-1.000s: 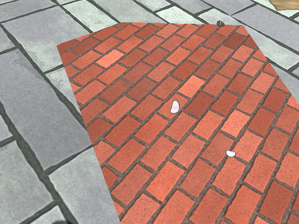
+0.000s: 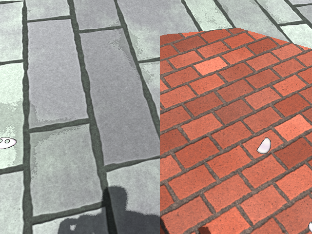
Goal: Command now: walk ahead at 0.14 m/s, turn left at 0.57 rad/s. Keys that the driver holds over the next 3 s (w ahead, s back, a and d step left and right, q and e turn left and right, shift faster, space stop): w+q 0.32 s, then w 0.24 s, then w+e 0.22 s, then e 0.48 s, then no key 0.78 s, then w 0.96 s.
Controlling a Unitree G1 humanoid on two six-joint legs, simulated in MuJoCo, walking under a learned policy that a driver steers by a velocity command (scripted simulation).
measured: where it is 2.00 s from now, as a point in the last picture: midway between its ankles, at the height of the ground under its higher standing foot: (112, 204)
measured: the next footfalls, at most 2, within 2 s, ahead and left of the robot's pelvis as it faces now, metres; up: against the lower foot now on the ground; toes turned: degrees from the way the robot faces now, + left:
right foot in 0.12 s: +0.07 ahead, -0.14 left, +0.00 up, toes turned +8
left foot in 0.56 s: +0.32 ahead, +0.21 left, +0.00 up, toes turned +19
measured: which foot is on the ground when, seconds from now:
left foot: down 0.00-0.12, up 0.14-0.54, down 0.56-1.00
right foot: up 0.00-0.10, down 0.12-0.58, up 0.60-1.00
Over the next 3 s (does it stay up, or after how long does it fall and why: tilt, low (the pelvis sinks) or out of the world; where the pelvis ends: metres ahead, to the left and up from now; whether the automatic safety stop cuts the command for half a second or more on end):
stays up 0.97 0.16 0.00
